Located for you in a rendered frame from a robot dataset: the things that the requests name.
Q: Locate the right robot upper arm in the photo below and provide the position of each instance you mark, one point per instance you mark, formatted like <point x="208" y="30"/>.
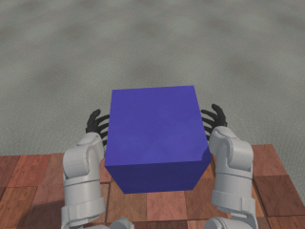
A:
<point x="224" y="223"/>

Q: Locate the left robot hand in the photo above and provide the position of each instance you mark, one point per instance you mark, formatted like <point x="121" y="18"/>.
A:
<point x="92" y="124"/>

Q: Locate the right robot hand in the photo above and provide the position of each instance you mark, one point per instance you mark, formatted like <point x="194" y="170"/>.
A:
<point x="219" y="119"/>

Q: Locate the robot right forearm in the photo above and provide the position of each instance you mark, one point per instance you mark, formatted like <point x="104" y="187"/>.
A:
<point x="232" y="192"/>

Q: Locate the robot left forearm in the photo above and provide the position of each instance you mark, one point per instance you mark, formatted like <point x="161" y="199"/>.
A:
<point x="81" y="175"/>

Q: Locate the robot left thigh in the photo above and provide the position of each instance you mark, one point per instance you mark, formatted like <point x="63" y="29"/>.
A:
<point x="121" y="224"/>

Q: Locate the carton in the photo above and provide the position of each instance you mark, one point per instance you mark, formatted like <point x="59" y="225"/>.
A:
<point x="156" y="140"/>

